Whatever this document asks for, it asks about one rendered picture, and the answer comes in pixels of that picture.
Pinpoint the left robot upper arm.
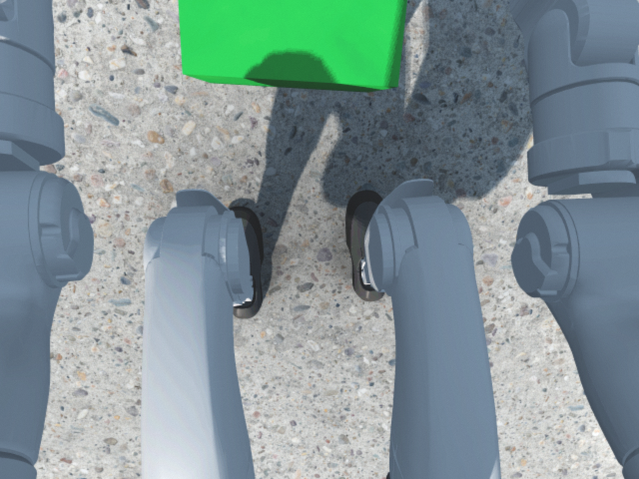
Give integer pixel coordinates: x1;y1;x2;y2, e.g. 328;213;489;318
0;171;94;479

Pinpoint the carton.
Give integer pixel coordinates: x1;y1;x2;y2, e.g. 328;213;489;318
179;0;407;93

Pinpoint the right robot upper arm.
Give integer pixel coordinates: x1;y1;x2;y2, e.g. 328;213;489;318
511;197;639;479

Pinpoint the robot left forearm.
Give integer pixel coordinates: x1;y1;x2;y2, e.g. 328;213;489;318
0;0;65;172

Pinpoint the right robot thigh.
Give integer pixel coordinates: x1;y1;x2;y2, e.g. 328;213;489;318
368;196;501;479

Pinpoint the robot thigh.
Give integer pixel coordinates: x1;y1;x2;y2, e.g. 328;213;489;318
141;206;256;479
368;196;501;479

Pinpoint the left robot thigh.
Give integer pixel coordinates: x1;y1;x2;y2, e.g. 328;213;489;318
141;206;256;479

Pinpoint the robot right forearm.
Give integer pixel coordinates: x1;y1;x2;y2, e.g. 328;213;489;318
509;0;639;198

